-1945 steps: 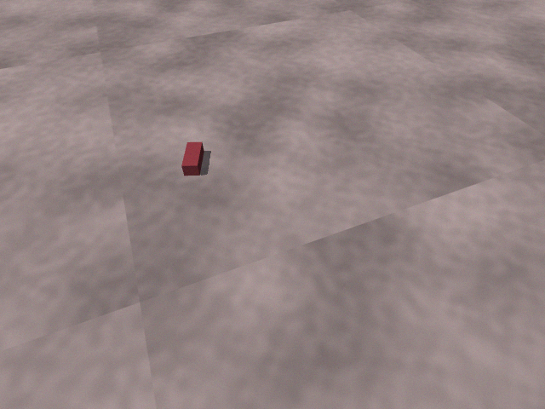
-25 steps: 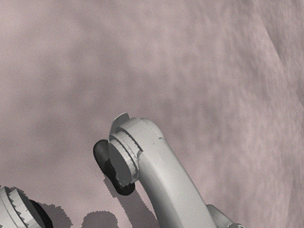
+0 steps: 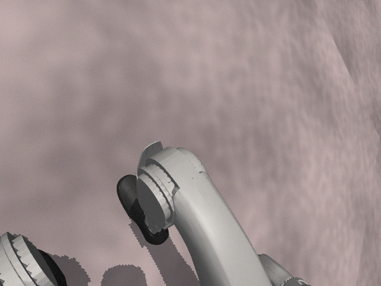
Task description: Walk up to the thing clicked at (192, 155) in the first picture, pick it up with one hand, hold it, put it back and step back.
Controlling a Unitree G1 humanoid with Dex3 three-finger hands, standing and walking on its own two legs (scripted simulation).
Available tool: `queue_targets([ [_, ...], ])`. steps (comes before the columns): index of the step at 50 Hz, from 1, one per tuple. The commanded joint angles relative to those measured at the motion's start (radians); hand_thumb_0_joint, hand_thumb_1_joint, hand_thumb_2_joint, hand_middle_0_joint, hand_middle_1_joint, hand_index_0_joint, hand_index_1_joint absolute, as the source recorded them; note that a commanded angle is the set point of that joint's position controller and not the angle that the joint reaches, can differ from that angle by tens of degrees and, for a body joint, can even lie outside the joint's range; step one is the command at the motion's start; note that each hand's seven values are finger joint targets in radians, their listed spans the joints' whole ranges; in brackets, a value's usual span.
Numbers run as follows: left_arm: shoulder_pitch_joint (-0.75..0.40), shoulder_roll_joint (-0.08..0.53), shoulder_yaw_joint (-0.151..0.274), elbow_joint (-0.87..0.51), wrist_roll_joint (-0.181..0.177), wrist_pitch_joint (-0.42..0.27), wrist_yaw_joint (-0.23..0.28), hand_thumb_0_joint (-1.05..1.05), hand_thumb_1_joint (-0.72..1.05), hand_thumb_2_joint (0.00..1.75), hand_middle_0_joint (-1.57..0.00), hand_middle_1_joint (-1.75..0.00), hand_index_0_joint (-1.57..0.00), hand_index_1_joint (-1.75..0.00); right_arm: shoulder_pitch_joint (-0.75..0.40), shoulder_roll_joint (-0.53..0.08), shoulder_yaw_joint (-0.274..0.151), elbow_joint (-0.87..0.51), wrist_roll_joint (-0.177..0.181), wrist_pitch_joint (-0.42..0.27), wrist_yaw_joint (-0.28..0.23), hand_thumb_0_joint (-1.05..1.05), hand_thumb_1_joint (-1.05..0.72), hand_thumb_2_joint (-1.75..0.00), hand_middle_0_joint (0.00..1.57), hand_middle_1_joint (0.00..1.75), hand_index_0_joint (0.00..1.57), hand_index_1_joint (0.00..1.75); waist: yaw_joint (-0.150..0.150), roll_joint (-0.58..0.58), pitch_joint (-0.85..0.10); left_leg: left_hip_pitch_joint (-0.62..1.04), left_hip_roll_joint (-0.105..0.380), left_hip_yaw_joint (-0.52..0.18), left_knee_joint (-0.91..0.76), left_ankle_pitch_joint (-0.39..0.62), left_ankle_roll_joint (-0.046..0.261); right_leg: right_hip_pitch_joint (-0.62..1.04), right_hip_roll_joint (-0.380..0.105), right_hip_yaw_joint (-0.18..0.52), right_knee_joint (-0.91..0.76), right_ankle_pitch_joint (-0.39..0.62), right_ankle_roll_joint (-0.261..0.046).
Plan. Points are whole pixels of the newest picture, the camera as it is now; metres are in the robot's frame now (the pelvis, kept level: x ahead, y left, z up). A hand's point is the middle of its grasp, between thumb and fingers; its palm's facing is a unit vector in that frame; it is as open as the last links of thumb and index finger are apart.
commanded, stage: close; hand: left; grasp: from above
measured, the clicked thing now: out of the picture +0.53 +0.33 -0.29
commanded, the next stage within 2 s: settle in 0.62 s
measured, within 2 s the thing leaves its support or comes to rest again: leaves its support in 1.12 s
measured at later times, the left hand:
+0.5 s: hand out of the picture +0.52 +0.31 -0.26, palm faces -0.42 -0.14 -0.90, open 11.2 cm
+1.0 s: hand out of the picture +0.52 +0.31 -0.26, palm faces -0.42 -0.15 -0.90, open 11.2 cm
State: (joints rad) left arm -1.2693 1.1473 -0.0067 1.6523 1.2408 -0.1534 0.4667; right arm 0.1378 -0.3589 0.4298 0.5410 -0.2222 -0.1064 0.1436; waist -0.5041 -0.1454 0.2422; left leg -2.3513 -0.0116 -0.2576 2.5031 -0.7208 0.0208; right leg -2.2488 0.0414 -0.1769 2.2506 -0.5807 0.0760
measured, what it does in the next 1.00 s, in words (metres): stands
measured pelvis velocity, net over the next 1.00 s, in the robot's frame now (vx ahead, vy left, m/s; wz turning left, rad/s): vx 0.00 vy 0.00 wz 0.00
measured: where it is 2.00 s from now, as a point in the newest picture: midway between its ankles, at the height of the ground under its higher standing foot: (108, 258)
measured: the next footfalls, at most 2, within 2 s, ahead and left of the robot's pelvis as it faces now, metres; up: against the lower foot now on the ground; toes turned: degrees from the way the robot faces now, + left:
none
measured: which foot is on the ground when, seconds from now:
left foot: down 0.00-1.00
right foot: down 0.00-1.00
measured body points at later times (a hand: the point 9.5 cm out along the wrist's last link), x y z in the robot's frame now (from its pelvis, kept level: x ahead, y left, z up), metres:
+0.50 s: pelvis +0.00 +0.00 +0.00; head +0.31 +0.13 +0.29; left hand +0.53 +0.32 -0.21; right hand +0.02 -0.24 -0.04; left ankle +0.06 +0.12 -0.29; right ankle +0.14 -0.12 -0.29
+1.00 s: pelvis +0.00 +0.00 +0.00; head +0.31 +0.13 +0.30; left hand +0.53 +0.32 -0.21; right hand +0.02 -0.24 -0.04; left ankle +0.06 +0.12 -0.29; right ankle +0.14 -0.12 -0.29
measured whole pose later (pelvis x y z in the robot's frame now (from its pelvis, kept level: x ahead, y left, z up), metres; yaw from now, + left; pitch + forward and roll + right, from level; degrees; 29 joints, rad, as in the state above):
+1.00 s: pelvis +0.00 +0.00 +0.00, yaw +0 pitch +31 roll -18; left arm -1.25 1.14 0.02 1.61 1.25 -0.14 0.45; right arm 0.14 -0.36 0.43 0.52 -0.22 -0.09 0.13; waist -0.50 -0.14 0.24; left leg -2.34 -0.01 -0.26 2.49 -0.72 0.02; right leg -2.24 0.04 -0.18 2.24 -0.58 0.07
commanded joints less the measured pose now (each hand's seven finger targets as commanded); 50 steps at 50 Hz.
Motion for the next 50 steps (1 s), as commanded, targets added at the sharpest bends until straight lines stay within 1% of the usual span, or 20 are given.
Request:
queue_targets([
  [1,-0.213,0.143,0.006,-0.102,-0.01,-0.002,0.02,0.0,0.06,0.73,-0.48,-0.82,-0.5,-0.8,0.219,-0.356,-0.097,0.041,0.0,0.012,-0.012,0.0,-0.9,-0.9,0.2,0.3,0.2,0.3,-0.092,0.599,-0.621,0.493,0.069,0.052,-0.27,0.283,-0.028,0.417,0.021,-0.102,-0.158,0.24,-0.094],
  [3,-0.223,0.159,0.015,-0.111,-0.007,-0.001,0.016,0.0,0.07,0.72,-0.49,-0.83,-0.51,-0.81,0.215,-0.354,-0.094,0.041,-0.001,0.01,-0.012,0.0,-0.9,-0.9,0.2,0.3,0.2,0.3,-0.084,0.622,-0.627,0.509,0.069,0.053,-0.27,0.289,-0.03,0.404,0.019,-0.101,-0.159,0.235,-0.097],
  [5,-0.195,0.14,0.004,-0.074,-0.01,0.0,0.013,0.0,0.08,0.72,-0.5,-0.82,-0.52,-0.8,0.215,-0.354,-0.096,0.031,0.001,0.011,-0.012,0.0,-0.9,-0.9,0.2,0.3,0.2,0.3,-0.087,0.584,-0.603,0.49,0.067,0.053,-0.277,0.267,-0.027,0.413,0.021,-0.1,-0.16,0.223,-0.096],
  [7,-0.213,0.144,-0.001,-0.071,-0.008,-0.002,0.017,0.0,0.1,0.73,-0.51,-0.83,-0.53,-0.8,0.209,-0.355,-0.093,0.028,-0.002,0.014,-0.015,0.0,-0.9,-0.9,0.2,0.3,0.2,0.3,-0.091,0.584,-0.623,0.477,0.065,0.057,-0.273,0.255,-0.022,0.437,0.026,-0.102,-0.164,0.225,-0.094],
  [11,-0.216,0.177,0.019,-0.1,-0.002,-0.002,0.02,0.0,0.15,0.75,-0.55,-0.83,-0.57,-0.81,0.213,-0.354,-0.091,0.027,0.001,0.018,-0.019,0.0,-0.9,-0.9,0.2,0.3,0.2,0.3,-0.078,0.597,-0.63,0.496,0.067,0.053,-0.281,0.265,-0.026,0.429,0.022,-0.101,-0.161,0.228,-0.094],
  [16,-0.21,0.131,-0.001,-0.08,-0.007,-0.002,0.017,0.0,0.19,0.76,-0.57,-0.85,-0.6,-0.83,0.214,-0.362,-0.091,0.025,-0.003,0.019,-0.019,0.0,-0.9,-0.9,0.2,0.3,0.2,0.3,-0.097,0.595,-0.598,0.498,0.07,0.043,-0.278,0.287,-0.032,0.406,0.018,-0.107,-0.158,0.239,-0.098],
  [18,-0.189,0.14,-0.001,-0.08,-0.004,-0.002,0.008,0.0,0.2,0.77,-0.59,-0.85,-0.61,-0.83,0.209,-0.363,-0.088,0.02,-0.004,0.02,-0.018,0.0,-0.9,-0.9,0.2,0.3,0.2,0.3,-0.094,0.602,-0.595,0.516,0.071,0.044,-0.273,0.305,-0.033,0.395,0.018,-0.103,-0.158,0.238,-0.098],
  [20,-0.204,0.151,0.014,-0.102,-0.003,-0.006,0.012,0.0,0.22,0.78,-0.59,-0.87,-0.62,-0.84,0.215,-0.365,-0.089,0.022,-0.006,0.019,-0.018,0.0,-0.9,-0.9,0.2,0.3,0.2,0.3,-0.092,0.604,-0.586,0.495,0.069,0.045,-0.274,0.286,-0.035,0.391,0.012,-0.102,-0.162,0.227,-0.101],
  [23,-0.204,0.163,0.011,-0.086,-0.007,-0.007,0.012,0.0,0.28,0.8,-0.64,-0.86,-0.66,-0.84,0.202,-0.364,-0.087,0.017,-0.006,0.023,-0.021,0.0,-0.9,-0.9,0.2,0.3,0.2,0.3,-0.092,0.577,-0.594,0.457,0.066,0.053,-0.278,0.233,-0.025,0.426,0.018,-0.101,-0.173,0.205,-0.097],
  [25,-0.18,0.158,0.006,-0.06,-0.011,-0.003,0.011,0.0,0.3,0.82,-0.65,-0.89,-0.67,-0.87,0.196,-0.364,-0.088,0.009,-0.005,0.021,-0.024,0.0,-0.9,-0.9,0.2,0.3,0.2,0.3,-0.081,0.555,-0.585,0.46,0.066,0.054,-0.283,0.221,-0.024,0.42,0.021,-0.102,-0.17,0.191,-0.097],
  [29,-0.206,0.149,0.007,-0.093,-0.01,-0.007,0.01,0.0,0.31,0.83,-0.66,-0.88,-0.68,-0.86,0.211,-0.361,-0.088,0.023,-0.006,0.021,-0.023,0.0,-0.9,-0.9,0.2,0.3,0.2,0.3,-0.092,0.596,-0.606,0.512,0.073,0.038,-0.283,0.262,-0.032,0.395,0.014,-0.104,-0.16,0.214,-0.096],
  [32,-0.19,0.153,-0.001,-0.08,-0.014,-0.001,0.007,0.0,0.32,0.86,-0.68,-0.89,-0.69,-0.88,0.207,-0.356,-0.082,0.021,-0.003,0.02,-0.025,0.0,-0.9,-0.9,0.2,0.3,0.2,0.3,-0.094,0.582,-0.605,0.497,0.07,0.051,-0.276,0.273,-0.027,0.424,0.021,-0.098,-0.166,0.231,-0.093],
  [33,-0.194,0.142,-0.008,-0.07,-0.021,-0.003,0.008,0.0,0.34,0.87,-0.69,-0.91,-0.71,-0.89,0.193,-0.36,-0.085,0.012,-0.003,0.022,-0.027,0.0,-0.9,-0.9,0.2,0.3,0.2,0.3,-0.093,0.567,-0.59,0.474,0.068,0.054,-0.276,0.242,-0.024,0.419,0.021,-0.098,-0.171,0.209,-0.096],
  [36,-0.187,0.152,-0.005,-0.06,-0.021,-0.003,0.012,0.0,0.38,0.92,-0.73,-0.92,-0.74,-0.91,0.193,-0.364,-0.085,0.018,-0.004,0.022,-0.03,0.0,-0.9,-0.9,0.2,0.3,0.2,0.3,-0.087,0.557,-0.591,0.466,0.068,0.056,-0.273,0.237,-0.024,0.43,0.02,-0.098,-0.174,0.209,-0.096],
  [37,-0.185,0.155,-0.006,-0.06,-0.019,-0.004,0.014,0.0,0.3,0.88,-0.72,-0.91,-0.73,-0.9,0.191,-0.361,-0.085,0.013,-0.003,0.024,-0.031,0.0,-0.92,-0.91,0.2,0.3,0.2,0.3,-0.087,0.553,-0.601,0.463,0.068,0.056,-0.274,0.232,-0.022,0.441,0.023,-0.098,-0.174,0.208,-0.095],
  [40,-0.199,0.166,0.002,-0.067,-0.018,-0.002,0.017,0.0,0.26,0.82,-0.7,-0.85,-0.71,-0.84,0.198,-0.356,-0.087,0.021,-0.003,0.027,-0.031,0.0,-0.92,-0.91,0.2,0.3,0.2,0.3,-0.081,0.572,-0.603,0.457,0.066,0.056,-0.287,0.218,-0.023,0.444,0.023,-0.1,-0.173,0.2,-0.095],
  [43,-0.214,0.173,0.013,-0.119,-0.016,0.003,0.016,0.0,0.24,0.8,-0.68,-0.84,-0.7,-0.83,0.206,-0.356,-0.089,0.018,-0.002,0.027,-0.029,0.0,-0.92,-0.91,0.2,0.3,0.2,0.3,-0.082,0.6,-0.616,0.496,0.068,0.054,-0.283,0.255,-0.027,0.428,0.018,-0.097,-0.168,0.221,-0.097],
  [45,-0.24,0.193,0.03,-0.153,-0.007,0.011,0.022,0.0,0.22,0.78,-0.67,-0.83,-0.68,-0.82,0.211,-0.356,-0.095,0.028,-0.003,0.029,-0.029,0.0,-0.92,-0.91,0.2,0.3,0.2,0.3,-0.07,0.632,-0.678,0.527,0.07,0.057,-0.274,0.299,-0.03,0.45,0.019,-0.097,-0.164,0.257,-0.099],
  [48,-0.229,0.185,0.045,-0.182,-0.003,0.018,0.016,0.0,0.23,0.76,-0.67,-0.81,-0.69,-0.8,0.225,-0.357,-0.106,0.019,-0.001,0.029,-0.024,0.0,-0.92,-0.91,0.2,0.3,0.2,0.3,-0.07,0.629,-0.645,0.525,0.066,0.062,-0.276,0.298,-0.033,0.42,0.014,-0.094,-0.169,0.247,-0.103],
  [50,-0.274,0.23,0.075,-0.271,0.013,0.019,0.007,0.0,0.23,0.73,-0.67,-0.8,-0.68,-0.78,0.234,-0.353,-0.113,0.026,0.001,0.032,-0.021,0.0,-0.92,-0.91,0.2,0.3,0.2,0.3,-0.05,0.695,-0.707,0.566,0.066,0.068,-0.275,0.326,-0.04,0.426,0.01,-0.088,-0.165,0.263,-0.11],
])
